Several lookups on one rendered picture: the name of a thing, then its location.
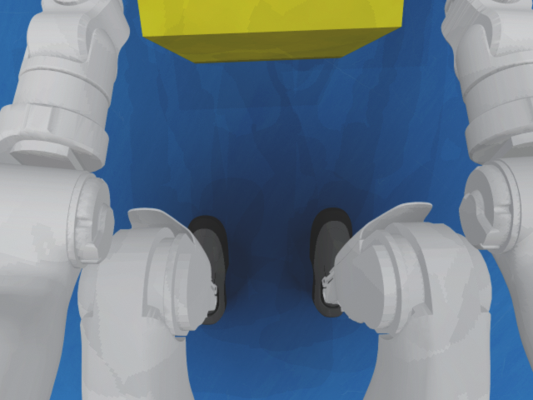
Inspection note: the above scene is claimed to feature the robot right upper arm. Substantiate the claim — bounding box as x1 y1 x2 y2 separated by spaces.
459 156 533 372

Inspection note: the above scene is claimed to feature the robot left shin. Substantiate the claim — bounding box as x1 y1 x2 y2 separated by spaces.
77 207 217 326

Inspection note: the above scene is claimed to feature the right robot forearm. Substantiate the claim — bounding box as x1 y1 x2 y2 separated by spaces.
441 0 533 165

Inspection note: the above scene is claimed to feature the carton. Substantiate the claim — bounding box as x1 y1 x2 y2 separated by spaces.
137 0 404 63

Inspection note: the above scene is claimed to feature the left robot forearm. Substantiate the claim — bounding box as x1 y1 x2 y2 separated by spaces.
0 0 130 173

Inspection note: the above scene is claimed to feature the left robot thigh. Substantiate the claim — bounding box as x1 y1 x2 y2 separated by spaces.
80 227 205 400

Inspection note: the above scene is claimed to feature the robot left upper arm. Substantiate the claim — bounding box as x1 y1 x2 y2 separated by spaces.
0 163 115 400

